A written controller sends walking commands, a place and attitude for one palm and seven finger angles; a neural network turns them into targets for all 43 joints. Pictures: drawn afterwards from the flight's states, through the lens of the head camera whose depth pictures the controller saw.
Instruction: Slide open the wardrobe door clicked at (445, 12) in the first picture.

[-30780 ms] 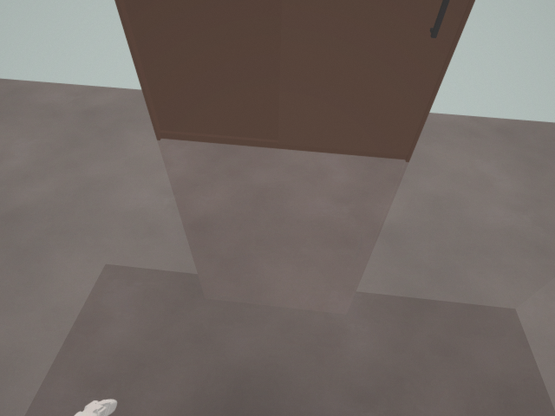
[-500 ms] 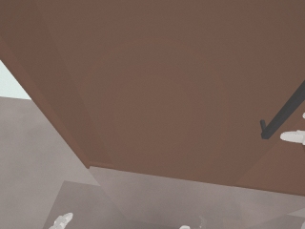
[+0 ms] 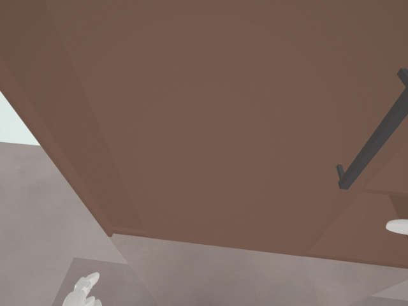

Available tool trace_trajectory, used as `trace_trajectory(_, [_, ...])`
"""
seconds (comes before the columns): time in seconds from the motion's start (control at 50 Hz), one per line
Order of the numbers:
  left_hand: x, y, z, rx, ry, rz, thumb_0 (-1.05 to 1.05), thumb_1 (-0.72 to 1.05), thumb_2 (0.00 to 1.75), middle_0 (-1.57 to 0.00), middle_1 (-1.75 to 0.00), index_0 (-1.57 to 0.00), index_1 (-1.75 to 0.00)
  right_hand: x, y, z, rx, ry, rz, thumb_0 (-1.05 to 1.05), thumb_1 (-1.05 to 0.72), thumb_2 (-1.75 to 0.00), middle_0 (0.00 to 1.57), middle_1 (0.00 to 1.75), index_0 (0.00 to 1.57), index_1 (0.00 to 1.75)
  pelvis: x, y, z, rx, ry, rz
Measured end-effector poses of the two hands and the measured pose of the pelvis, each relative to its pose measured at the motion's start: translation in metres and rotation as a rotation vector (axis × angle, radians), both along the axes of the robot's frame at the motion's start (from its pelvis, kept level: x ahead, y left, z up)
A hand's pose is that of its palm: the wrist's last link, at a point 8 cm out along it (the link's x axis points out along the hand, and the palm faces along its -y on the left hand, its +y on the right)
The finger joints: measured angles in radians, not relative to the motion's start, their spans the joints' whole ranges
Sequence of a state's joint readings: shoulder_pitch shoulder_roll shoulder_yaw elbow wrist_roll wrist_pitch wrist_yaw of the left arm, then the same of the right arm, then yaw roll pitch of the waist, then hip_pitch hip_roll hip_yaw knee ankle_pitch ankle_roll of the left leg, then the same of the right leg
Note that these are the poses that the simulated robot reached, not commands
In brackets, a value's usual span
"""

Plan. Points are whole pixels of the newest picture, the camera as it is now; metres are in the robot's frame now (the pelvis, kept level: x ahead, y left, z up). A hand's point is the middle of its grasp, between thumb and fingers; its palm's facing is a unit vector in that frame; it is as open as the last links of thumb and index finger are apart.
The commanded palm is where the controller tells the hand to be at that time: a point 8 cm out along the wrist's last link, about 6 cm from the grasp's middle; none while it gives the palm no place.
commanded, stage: slip the hand off the handle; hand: right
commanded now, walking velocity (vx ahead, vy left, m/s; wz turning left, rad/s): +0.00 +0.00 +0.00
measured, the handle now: (369, 138) +0.45 -0.32 +0.10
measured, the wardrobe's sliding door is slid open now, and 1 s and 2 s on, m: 0.51 0.51 0.51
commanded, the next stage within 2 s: draw the hand back to the body in 0.24 s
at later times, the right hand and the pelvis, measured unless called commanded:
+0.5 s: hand out of the picture +0.25 -0.33 +0.11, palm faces +0.31 +0.95 -0.09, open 14.7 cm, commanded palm +0.20 -0.38 +0.11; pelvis -0.01 +0.01 +0.00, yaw -1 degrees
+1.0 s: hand out of the picture +0.21 -0.32 +0.13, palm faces +0.37 +0.88 -0.29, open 14.0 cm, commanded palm +0.16 -0.35 +0.16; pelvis -0.02 -0.01 +0.01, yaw +0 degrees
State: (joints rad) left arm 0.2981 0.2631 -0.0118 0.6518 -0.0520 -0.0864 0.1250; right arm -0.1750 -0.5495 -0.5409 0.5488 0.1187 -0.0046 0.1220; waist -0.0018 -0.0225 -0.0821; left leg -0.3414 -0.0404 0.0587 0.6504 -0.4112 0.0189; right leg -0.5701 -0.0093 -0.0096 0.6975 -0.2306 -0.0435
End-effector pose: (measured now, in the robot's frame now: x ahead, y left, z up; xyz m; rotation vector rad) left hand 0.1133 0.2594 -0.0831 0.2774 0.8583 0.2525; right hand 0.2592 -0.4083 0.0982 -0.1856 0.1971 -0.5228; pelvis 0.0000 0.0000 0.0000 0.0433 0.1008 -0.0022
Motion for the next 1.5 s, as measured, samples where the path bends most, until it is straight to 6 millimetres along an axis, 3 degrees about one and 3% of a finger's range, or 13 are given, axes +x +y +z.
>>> trace_trajectory(0.14, [0.034, -0.015, 0.011, -0.017, -0.122, -0.073, 0.01, 0.9, 0.89, -0.21, -0.3, -0.2, -0.3, -0.026, 0.005, 0.001, 0.01, 0.006, 0.001, -0.02, 0.55, -0.2, 0.25, 1.15, 0.26, 1.15, -0.006, 0.001, 0.001, -0.002, -0.025, -0.018])
trace_trajectory(0.28, [0.048, -0.026, 0.018, -0.04, -0.19, -0.123, 0.01, 0.9, 0.89, -0.21, -0.3, -0.2, -0.3, -0.044, 0.015, 0.003, -0.002, -0.001, 0.011, -0.02, 0.55, -0.2, 0.25, 1.15, 0.26, 1.15, -0.01, 0.004, 0.002, -0.005, -0.042, -0.024])
trace_trajectory(0.4, [0.044, -0.025, 0.015, -0.041, -0.187, -0.136, 0.01, 0.9, 0.89, -0.21, -0.3, -0.2, -0.3, -0.052, 0.016, 0.003, 0.023, -0.015, 0.002, -0.02, 0.55, -0.2, 0.25, 1.15, 0.26, 1.15, -0.012, 0.008, 0.002, -0.005, -0.052, -0.033])
trace_trajectory(0.58, [0.023, -0.006, 0.017, -0.017, -0.217, -0.081, 0.01, 0.9, 0.89, -0.21, -0.3, -0.2, -0.3, -0.049, 0.033, 0.025, 0.106, -0.218, 0.386, -0.02, 0.55, -0.2, 0.25, 1.15, 0.25, 1.15, -0.011, 0.01, 0.0, 0.0, -0.068, -0.006])
trace_trajectory(0.7, [0.013, 0.003, 0.025, -0.009, -0.263, -0.059, 0.01, 0.9, 0.89, -0.21, -0.3, -0.2, -0.3, -0.059, 0.028, 0.029, 0.135, -0.214, 0.402, -0.02, 0.55, -0.2, 0.25, 1.15, 0.26, 1.15, -0.012, 0.006, 0.0, 0.001, -0.071, 0.007])
trace_trajectory(0.88, [0.026, -0.017, 0.036, -0.02, -0.333, -0.092, 0.01, 0.9, 0.89, -0.2, -0.3, -0.2, -0.3, -0.077, 0.047, 0.032, 0.116, -0.236, 0.4, -0.02, 0.52, -0.22, 0.25, 1.13, 0.25, 1.13, -0.014, -0.004, 0.003, 0.001, -0.099, 0.002])
trace_trajectory(1.02, [0.048, -0.048, 0.04, -0.062, -0.323, -0.181, 0.01, 0.9, 0.89, -0.21, -0.3, -0.2, -0.3, -0.093, 0.055, 0.049, -0.176, -0.168, 0.143, -0.02, 0.36, -0.3, 0.25, 1.04, 0.25, 1.03, -0.015, -0.01, 0.01, -0.003, -0.12, 0.001])
trace_trajectory(1.18, [0.062, -0.066, 0.033, -0.107, -0.26, -0.211, 0.01, 0.9, 0.89, -0.21, -0.3, -0.2, -0.3, -0.101, 0.07, 0.067, -0.261, -0.206, 0.057, -0.01, 0.09, -0.42, 0.24, 0.88, 0.24, 0.88, -0.006, -0.013, 0.017, -0.02, -0.149, 0.006])
trace_trajectory(1.3, [0.067, -0.061, 0.033, -0.118, -0.234, -0.201, 0.01, 0.9, 0.89, -0.21, -0.3, -0.2, -0.3, -0.096, 0.082, 0.077, -0.283, -0.213, 0.073, -0.01, -0.12, -0.53, 0.23, 0.76, 0.24, 0.75, 0.003, -0.009, 0.02, -0.03, -0.166, 0.016])
trace_trajectory(1.5, [0.077, -0.033, 0.036, -0.101, -0.222, -0.169, 0.01, 0.9, 0.89, -0.21, -0.3, -0.2, -0.3, -0.089, 0.114, 0.095, -0.317, -0.231, 0.145, 0.0, -0.48, -0.7, 0.22, 0.55, 0.23, 0.54, 0.017, 0.005, 0.023, -0.039, -0.171, 0.028])
